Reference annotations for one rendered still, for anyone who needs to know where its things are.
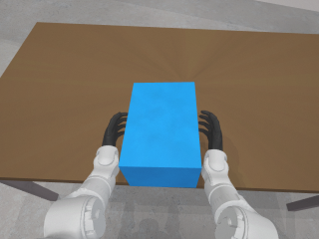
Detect carton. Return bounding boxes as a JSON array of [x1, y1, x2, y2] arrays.
[[119, 82, 202, 188]]

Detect left robot hand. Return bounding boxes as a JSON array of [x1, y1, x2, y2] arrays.
[[102, 112, 129, 147]]

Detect robot right forearm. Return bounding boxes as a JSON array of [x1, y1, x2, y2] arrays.
[[200, 149, 260, 225]]

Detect table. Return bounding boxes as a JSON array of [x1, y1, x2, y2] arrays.
[[0, 22, 319, 212]]

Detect right robot hand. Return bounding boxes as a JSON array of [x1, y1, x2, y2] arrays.
[[198, 111, 223, 151]]

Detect robot left forearm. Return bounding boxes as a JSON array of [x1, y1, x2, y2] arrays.
[[43, 145, 120, 237]]

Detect robot left upper arm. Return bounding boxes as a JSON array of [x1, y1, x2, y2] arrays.
[[36, 195, 107, 239]]

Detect robot right upper arm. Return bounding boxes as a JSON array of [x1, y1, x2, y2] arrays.
[[214, 205, 279, 239]]

